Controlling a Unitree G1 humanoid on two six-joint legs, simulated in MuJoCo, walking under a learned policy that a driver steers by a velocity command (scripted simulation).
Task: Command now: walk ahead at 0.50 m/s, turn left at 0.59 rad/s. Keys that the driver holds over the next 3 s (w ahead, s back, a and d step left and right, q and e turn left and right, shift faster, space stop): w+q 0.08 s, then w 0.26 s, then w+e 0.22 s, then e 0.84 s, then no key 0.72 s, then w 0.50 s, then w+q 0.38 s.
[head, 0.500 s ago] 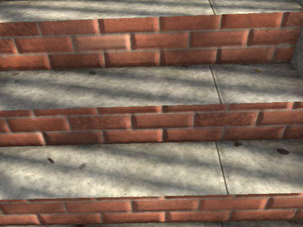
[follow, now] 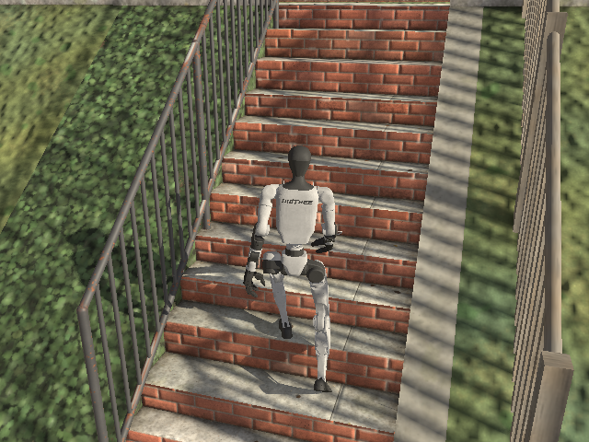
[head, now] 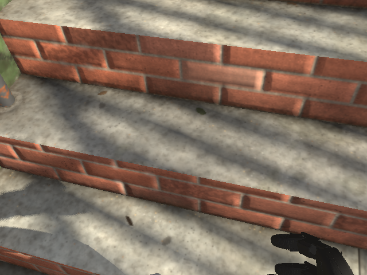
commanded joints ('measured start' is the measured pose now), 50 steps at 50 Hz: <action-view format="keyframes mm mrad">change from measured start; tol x64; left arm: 1 -219 136 61 -230 1 -88 -78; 50 155 141 87 -138 -12 120 90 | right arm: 1 403 -286 -110 94 -47 22 -54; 50 -223 -9 1 -288 -18 -123 -61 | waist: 1 -93 66 -488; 50 -68 -146 -331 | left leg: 1 973 259 -1299 -1259 -333 39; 18 911 167 -402 -1252 702 -114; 24 1151 321 -241 -1005 2536 42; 26 843 211 -284 -557 2370 -36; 28 333 -138 -411 372 492 -89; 45 -519 36 -214 279 261 -233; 50 542 -72 -152 -464 -117 -106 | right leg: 1 -659 245 407 1164 -15 -70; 18 -1454 188 58 1326 41 -71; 24 -528 328 28 433 -567 -142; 28 -4 31 1076 -414 -153 -398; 37 -594 249 308 -351 361 -98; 47 215 54 710 -408 342 -155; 50 -11 186 576 -263 1389 -61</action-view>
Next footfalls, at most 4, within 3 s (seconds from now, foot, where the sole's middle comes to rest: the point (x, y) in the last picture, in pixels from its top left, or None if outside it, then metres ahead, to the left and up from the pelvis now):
0.50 right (219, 255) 0.42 -0.04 -0.43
0.98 left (134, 162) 0.60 0.17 -0.25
1.36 right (236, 141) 0.66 -0.10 -0.25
1.84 left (157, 123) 0.74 0.12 -0.25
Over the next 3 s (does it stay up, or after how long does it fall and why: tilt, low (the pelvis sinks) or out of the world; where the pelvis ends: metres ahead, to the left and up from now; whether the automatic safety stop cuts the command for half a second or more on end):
stays up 0.83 -0.21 0.73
